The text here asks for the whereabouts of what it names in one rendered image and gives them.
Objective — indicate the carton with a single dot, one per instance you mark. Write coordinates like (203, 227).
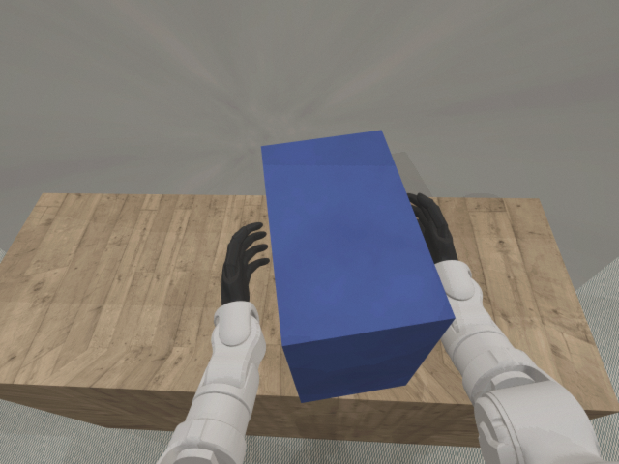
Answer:
(361, 304)

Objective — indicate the robot right upper arm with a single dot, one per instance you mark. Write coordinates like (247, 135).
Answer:
(536, 423)

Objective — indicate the pedestal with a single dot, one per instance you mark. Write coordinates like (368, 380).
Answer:
(107, 305)

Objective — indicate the robot left hand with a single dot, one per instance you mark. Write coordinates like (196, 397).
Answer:
(236, 272)

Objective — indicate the left robot forearm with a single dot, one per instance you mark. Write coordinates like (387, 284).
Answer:
(215, 427)

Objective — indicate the robot right hand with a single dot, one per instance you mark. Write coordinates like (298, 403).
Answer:
(434, 228)

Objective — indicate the right robot forearm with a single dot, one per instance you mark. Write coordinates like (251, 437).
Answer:
(482, 354)

